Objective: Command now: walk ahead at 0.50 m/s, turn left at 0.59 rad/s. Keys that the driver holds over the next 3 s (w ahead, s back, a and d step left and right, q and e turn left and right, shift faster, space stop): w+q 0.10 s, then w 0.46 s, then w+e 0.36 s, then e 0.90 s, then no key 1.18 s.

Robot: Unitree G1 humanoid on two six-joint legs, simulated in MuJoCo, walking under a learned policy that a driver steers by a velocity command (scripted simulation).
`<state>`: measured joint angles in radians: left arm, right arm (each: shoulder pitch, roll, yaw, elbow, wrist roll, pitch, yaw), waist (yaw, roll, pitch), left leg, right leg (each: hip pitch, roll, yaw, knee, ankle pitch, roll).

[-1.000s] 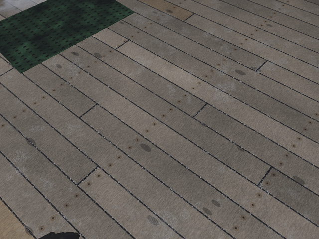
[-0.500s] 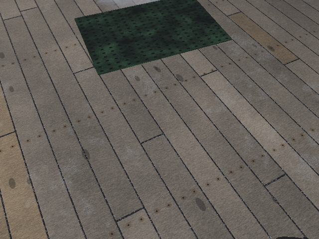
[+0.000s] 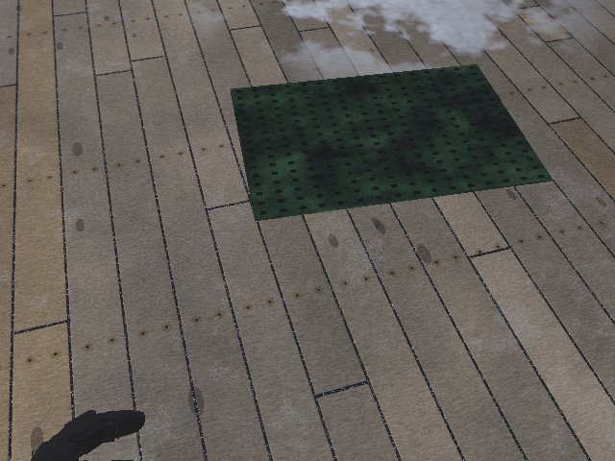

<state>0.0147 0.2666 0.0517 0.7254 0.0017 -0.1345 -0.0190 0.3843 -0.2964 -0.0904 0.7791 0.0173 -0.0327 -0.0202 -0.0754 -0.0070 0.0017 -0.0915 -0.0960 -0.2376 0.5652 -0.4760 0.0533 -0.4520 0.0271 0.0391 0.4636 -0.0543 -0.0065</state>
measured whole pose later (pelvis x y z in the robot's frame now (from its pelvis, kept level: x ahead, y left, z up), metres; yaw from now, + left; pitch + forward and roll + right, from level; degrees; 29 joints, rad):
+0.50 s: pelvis +0.25 +0.05 +0.00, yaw +10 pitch +2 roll -2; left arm 0.39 0.30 0.07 0.91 -0.03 -0.06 -0.01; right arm 0.04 -0.25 -0.04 0.63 0.01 -0.06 0.03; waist 0.08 0.01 0.03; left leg -0.49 0.02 0.03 0.55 -0.09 0.06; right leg -0.02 -0.07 -0.10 0.50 -0.42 0.04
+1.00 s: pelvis +0.52 +0.08 +0.00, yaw -1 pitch +3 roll +1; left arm 0.09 0.25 0.04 0.73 -0.01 -0.05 -0.07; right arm 0.33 -0.27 -0.07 0.85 0.00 -0.05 -0.02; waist -0.07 -0.03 0.02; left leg 0.10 -0.01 0.22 0.29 -0.42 -0.01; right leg -0.59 -0.03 -0.04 0.59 -0.04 -0.06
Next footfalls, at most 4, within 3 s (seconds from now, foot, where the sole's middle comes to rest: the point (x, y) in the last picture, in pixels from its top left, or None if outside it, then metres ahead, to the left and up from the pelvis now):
0.48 left None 0.38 0.18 -0.76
1.02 right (300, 360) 0.71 -0.02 -0.76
1.48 left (212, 328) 0.81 0.18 -0.76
1.90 right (308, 383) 0.65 -0.04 -0.76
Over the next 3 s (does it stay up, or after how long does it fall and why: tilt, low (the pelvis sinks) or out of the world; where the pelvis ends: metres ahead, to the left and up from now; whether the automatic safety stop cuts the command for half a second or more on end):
stays up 0.69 0.09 0.01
